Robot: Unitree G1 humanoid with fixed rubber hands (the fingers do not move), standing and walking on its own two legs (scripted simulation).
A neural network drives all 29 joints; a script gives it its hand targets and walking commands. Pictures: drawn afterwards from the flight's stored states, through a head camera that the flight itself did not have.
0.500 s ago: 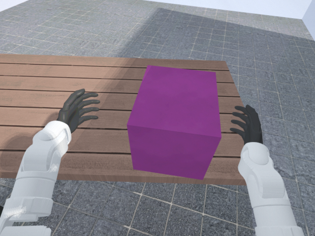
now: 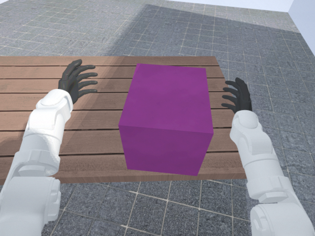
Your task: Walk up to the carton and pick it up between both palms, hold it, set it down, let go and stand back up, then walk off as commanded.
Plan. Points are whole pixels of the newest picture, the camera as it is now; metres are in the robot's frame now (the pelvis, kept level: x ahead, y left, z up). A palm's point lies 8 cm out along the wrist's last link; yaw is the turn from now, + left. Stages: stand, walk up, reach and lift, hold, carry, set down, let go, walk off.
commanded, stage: reach and lift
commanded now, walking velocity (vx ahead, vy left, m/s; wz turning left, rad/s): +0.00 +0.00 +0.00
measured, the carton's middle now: (166, 118) +0.47 -0.05 +0.00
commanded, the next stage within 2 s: none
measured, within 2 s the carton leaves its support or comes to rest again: neither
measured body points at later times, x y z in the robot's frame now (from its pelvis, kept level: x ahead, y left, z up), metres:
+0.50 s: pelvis +0.00 +0.00 +0.00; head +0.01 +0.03 +0.45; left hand +0.48 +0.18 +0.19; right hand +0.41 -0.22 +0.17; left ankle +0.01 +0.11 -0.74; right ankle -0.01 -0.15 -0.74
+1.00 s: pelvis -0.01 -0.01 +0.00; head +0.04 +0.02 +0.44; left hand +0.48 +0.17 +0.10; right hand +0.40 -0.24 +0.09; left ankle +0.01 +0.11 -0.74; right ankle -0.01 -0.15 -0.74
